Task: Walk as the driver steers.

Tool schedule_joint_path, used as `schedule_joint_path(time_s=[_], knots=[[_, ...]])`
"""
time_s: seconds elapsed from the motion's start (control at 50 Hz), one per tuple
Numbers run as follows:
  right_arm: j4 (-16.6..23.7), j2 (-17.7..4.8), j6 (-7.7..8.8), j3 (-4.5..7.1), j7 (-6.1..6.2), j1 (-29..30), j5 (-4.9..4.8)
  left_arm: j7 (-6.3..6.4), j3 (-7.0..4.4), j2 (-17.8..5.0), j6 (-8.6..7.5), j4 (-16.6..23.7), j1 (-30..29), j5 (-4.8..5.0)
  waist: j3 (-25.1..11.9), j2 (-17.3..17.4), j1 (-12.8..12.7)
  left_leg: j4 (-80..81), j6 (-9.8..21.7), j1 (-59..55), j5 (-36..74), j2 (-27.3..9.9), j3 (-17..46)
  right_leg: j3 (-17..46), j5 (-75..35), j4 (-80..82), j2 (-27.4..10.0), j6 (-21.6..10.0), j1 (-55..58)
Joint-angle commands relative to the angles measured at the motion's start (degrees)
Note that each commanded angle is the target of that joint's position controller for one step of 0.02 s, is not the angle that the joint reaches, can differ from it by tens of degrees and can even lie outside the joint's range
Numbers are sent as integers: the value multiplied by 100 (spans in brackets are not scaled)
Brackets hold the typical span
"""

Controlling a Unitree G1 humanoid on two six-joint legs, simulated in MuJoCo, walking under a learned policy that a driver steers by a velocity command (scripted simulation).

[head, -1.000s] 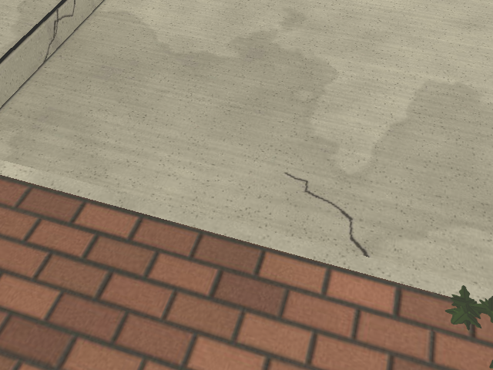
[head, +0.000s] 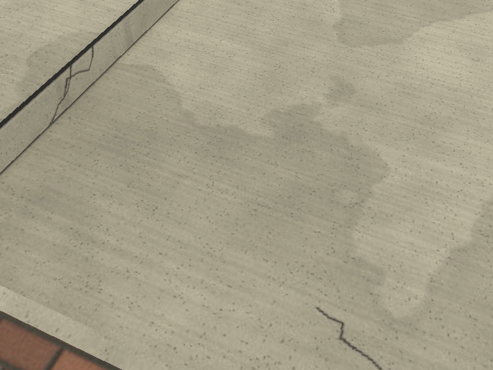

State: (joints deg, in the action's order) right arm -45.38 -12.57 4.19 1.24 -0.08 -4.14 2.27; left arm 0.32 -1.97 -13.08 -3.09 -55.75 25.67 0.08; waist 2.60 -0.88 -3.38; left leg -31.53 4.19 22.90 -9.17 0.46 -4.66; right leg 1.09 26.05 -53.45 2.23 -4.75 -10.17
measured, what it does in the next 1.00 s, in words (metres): walks ahead, turning right: right foot, then left foot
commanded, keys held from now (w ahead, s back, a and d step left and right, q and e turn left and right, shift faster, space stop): w+e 0.12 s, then e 0.66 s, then no key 0.22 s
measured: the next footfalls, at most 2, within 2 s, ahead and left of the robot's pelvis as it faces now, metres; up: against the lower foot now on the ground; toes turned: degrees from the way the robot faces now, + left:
right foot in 0.38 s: +0.24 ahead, -0.08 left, +0.00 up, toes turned -15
left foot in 1.00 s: +0.25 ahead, +0.09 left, +0.00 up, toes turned -34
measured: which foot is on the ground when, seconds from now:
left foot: down 0.00-0.40, up 0.42-0.98, down 1.00-1.00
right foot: up 0.00-0.36, down 0.38-1.00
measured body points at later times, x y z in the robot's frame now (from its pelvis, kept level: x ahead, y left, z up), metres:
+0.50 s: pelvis +0.16 -0.02 -0.01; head +0.18 -0.04 +0.44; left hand +0.34 +0.21 -0.11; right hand +0.19 -0.29 -0.14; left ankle +0.13 +0.12 -0.64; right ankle +0.20 -0.07 -0.73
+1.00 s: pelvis +0.18 +0.02 +0.01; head +0.19 +0.03 +0.46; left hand +0.43 +0.19 -0.10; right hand +0.15 -0.27 -0.09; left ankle +0.21 +0.12 -0.73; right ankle +0.20 -0.07 -0.73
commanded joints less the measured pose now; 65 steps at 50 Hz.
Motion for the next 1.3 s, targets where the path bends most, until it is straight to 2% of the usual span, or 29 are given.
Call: schedule_joint_path(time_s=[0.02,0.08,0.12,0.18,0.22,0.28,0.36,0.38,0.4,0.42,0.44,0.48,0.5,0.54,0.6,0.62,0.72,0.78,0.88,0.94,0.98,1.0,1.02,1.04,1.08,1.14,1.18,1.24,1.3], knots=[[-118,-705,-10,258,48,-1178,-57,-20,-198,-666,-51,541,-271,-9,-355,409,593,1965,738,-2243,-713,-2032,2456,308,-639,-1631,-512,-113,-2557],[-242,-477,134,206,88,-1167,-139,-119,-222,-430,198,517,-146,-126,-140,579,248,2107,395,-1462,699,-1614,1220,263,-923,-1210,-687,65,-1996],[-325,-567,222,244,88,-1345,-191,-168,-223,-337,319,637,-337,-132,-93,510,165,2175,389,-1429,1196,-1575,816,203,-1189,-1058,-707,131,-2146],[-334,-655,227,244,137,-1209,-183,-217,-201,-289,373,940,-982,-166,183,553,101,1922,364,-1119,3276,-1327,-70,-124,-1834,-33,-568,243,-2089],[-350,-766,169,267,164,-1170,-167,-246,-106,-126,390,1091,-1216,-202,-80,752,129,1578,328,-971,4175,-1175,-592,-527,-2381,410,-366,204,-1432],[-224,-802,73,260,158,-1120,-123,-245,-131,-302,431,1182,-1191,-163,-388,713,145,930,346,-1119,4283,-1187,-919,-841,-2785,424,-162,70,-977],[-131,-1051,-154,339,239,-1057,-223,-181,-197,-539,431,1296,-797,-227,-414,798,44,-565,249,-1587,4740,-1555,-615,-640,-986,1599,83,-277,-679],[-101,-1052,-264,351,265,-977,-241,-144,-243,-611,346,1195,-255,-237,-713,526,-257,-1767,81,-1506,4017,-1471,-669,-459,-1605,2374,78,-442,-122],[-15,-805,-341,317,272,-1506,-191,-56,-390,-1255,250,1258,-224,-210,-1000,-677,-35,-3432,-198,-563,639,-901,-746,1107,-4433,2676,-1002,-729,673],[181,-481,-437,267,227,-2045,-132,-62,-491,-1746,301,1552,-574,-48,-1485,-1397,414,-4960,-545,962,-3026,187,-163,3271,-7206,2559,-2355,-1917,1607],[124,-739,-505,279,249,-1735,-8,-83,-493,-1572,330,1643,-436,122,-1639,-580,14,-4999,-658,1333,-2890,-54,564,3098,-6354,2917,-2320,-2203,1355],[183,-911,-511,345,284,-1104,-174,-31,-318,-1050,396,1667,-1043,-9,-332,-60,306,-4367,-674,1445,-1889,-316,648,2270,-4558,3417,-1761,-1699,145],[254,-941,-563,355,299,-947,-109,-13,-282,-963,397,1661,-1084,13,-236,-168,365,-3943,-670,1231,-1596,-406,676,1990,-4469,3464,-1481,-1426,-110],[213,-823,-684,364,217,-1029,-18,-18,-258,-916,363,1685,-1035,-24,-467,-42,412,-3637,-694,941,-1309,-341,640,1783,-4567,3520,-1194,-1207,-93],[289,-699,-780,362,113,-915,-89,2,-290,-1057,350,1738,-940,-15,-734,-141,402,-3248,-708,1050,-1089,-297,690,1705,-4724,3490,-1017,-1049,259],[260,-718,-790,361,93,-955,-54,0,-322,-1077,380,1749,-985,-18,-861,-146,415,-3258,-729,962,-1038,-278,679,1656,-4727,3417,-985,-1051,214],[546,-772,-894,323,134,-538,-77,-10,-371,-1126,533,1872,-910,-39,-656,-452,209,-2948,-822,1083,-1095,-158,716,2165,-3026,3639,-850,-900,57],[659,-828,-864,297,138,-428,-99,-42,-398,-1145,580,1942,-874,-49,-589,-535,126,-2525,-735,1063,-1278,-80,804,2585,-2290,3708,-892,-940,202],[746,-828,-769,213,97,-559,-192,-109,-354,-1078,643,2030,-1078,-102,-654,-605,99,-1664,-480,142,-1531,77,704,2694,-2519,3653,-915,-885,22],[758,-778,-727,178,111,-804,-247,-147,-303,-1022,672,2015,-1185,-99,-611,-600,168,-546,-299,-480,-1790,204,638,2863,-2177,3637,-845,-735,-118],[596,-655,-687,148,170,-1313,-180,-95,-269,-1004,682,1985,-1320,-23,-501,-425,442,1011,-90,-1405,-835,215,582,2835,-1388,3514,-603,-395,-627],[645,-867,-644,168,209,-1185,-96,-47,-211,-786,655,1945,-1148,-7,-379,204,311,1657,74,-1745,-940,-402,1379,2418,-522,2920,-199,-52,-1128],[898,-1199,-593,171,209,-963,-64,-29,-172,-603,615,1926,-866,30,-484,1092,215,2120,534,-1983,-759,-1843,3086,1393,129,1727,617,307,-1723],[904,-1171,-533,150,143,-791,-41,3,-261,-976,605,1904,-1274,-132,-29,799,340,2156,976,-799,125,-2127,3170,1100,351,1064,690,388,-1558],[905,-709,-391,23,90,-295,-86,-72,-222,-843,587,1715,-1225,-82,-11,601,17,2063,853,-438,841,-1535,2290,991,-361,430,424,501,-899],[859,-617,-366,-37,142,-410,-97,-130,-183,-761,623,1477,-1097,-82,-283,833,118,1702,588,-1154,1933,-1006,1584,795,-445,274,440,650,-955],[745,-616,-392,-61,131,-702,-186,-104,-156,-695,647,1400,-1232,-21,-292,799,266,1526,495,-1788,1935,-962,1573,731,-372,1098,258,730,-1128],[593,-731,-479,-30,100,-1011,-161,-47,-53,-500,702,1300,-1412,19,-352,1012,492,1353,425,-1984,1891,-913,1658,280,-271,2120,112,715,-716],[494,-809,-514,6,78,-960,-173,25,-12,-458,663,1063,-1179,33,-410,904,356,1199,357,-1859,1866,-888,1761,205,-1296,3377,-13,597,-22]])
Keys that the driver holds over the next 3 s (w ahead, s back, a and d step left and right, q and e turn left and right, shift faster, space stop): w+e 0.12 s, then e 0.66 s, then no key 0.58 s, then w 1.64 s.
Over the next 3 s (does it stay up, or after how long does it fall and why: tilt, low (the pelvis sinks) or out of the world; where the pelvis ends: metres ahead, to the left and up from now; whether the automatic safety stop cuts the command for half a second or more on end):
stays up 0.84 -0.31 -0.14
